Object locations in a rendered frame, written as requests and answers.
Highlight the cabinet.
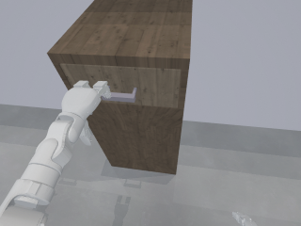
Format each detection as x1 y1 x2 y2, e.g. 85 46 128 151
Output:
47 0 193 175

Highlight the left robot upper arm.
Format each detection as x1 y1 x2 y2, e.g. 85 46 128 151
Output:
0 204 48 226

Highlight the handle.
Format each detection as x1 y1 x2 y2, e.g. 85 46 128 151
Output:
101 86 137 103

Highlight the robot left forearm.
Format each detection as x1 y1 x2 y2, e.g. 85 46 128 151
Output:
0 112 85 217

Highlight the robot right hand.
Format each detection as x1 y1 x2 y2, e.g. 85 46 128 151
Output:
232 211 258 226

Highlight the robot left hand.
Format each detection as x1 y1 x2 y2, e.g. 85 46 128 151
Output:
61 80 111 146

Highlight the drawer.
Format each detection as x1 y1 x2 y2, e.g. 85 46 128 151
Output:
59 63 182 108

